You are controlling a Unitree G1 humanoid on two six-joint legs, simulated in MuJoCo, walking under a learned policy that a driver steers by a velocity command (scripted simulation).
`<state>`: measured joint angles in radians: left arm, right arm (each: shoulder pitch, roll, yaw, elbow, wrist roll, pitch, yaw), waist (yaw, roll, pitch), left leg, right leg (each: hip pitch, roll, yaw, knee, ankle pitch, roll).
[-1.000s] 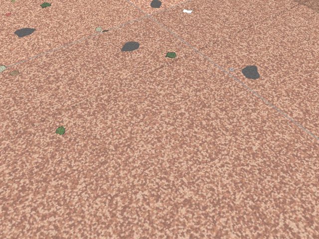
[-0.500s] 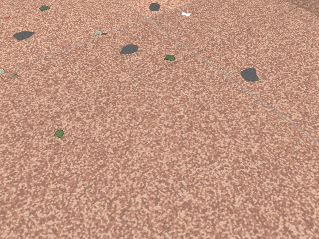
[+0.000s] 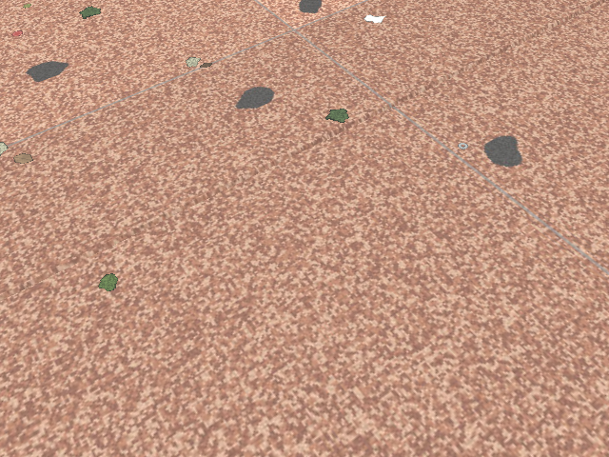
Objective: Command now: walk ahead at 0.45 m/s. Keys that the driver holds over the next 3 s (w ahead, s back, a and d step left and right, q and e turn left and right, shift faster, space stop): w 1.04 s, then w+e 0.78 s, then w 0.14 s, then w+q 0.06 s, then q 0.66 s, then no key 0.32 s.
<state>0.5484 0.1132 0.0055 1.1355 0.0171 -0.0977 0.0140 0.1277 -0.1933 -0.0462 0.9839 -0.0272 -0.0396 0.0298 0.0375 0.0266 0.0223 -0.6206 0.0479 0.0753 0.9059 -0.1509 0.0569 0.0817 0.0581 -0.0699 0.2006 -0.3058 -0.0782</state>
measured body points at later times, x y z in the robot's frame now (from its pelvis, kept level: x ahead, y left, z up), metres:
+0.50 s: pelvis +0.29 +0.03 +0.00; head +0.31 +0.03 +0.45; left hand +0.41 +0.25 -0.13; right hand +0.20 -0.20 -0.14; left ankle +0.23 +0.07 -0.74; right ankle +0.43 -0.13 -0.68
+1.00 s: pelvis +0.57 -0.02 +0.01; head +0.59 -0.03 +0.46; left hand +0.52 +0.22 -0.14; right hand +0.67 -0.26 -0.14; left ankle +0.65 +0.13 -0.67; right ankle +0.55 -0.08 -0.74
